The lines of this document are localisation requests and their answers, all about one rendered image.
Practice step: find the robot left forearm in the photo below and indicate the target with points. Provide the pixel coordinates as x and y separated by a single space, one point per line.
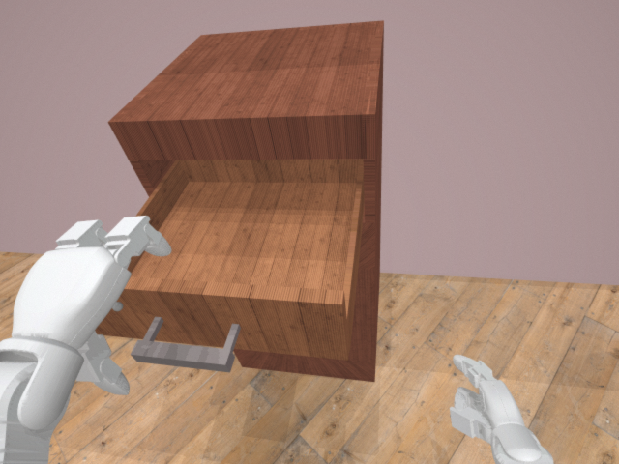
36 379

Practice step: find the cabinet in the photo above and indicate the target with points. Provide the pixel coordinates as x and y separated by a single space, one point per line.
304 93

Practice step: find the handle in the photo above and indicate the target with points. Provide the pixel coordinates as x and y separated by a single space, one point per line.
208 358

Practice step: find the robot right forearm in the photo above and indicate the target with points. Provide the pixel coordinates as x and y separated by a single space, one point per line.
515 444

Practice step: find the robot left hand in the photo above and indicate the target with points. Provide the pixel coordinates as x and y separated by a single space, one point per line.
69 291

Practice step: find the robot right hand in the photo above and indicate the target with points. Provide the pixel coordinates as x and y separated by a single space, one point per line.
476 415

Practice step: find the drawer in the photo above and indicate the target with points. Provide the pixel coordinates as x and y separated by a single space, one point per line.
270 244

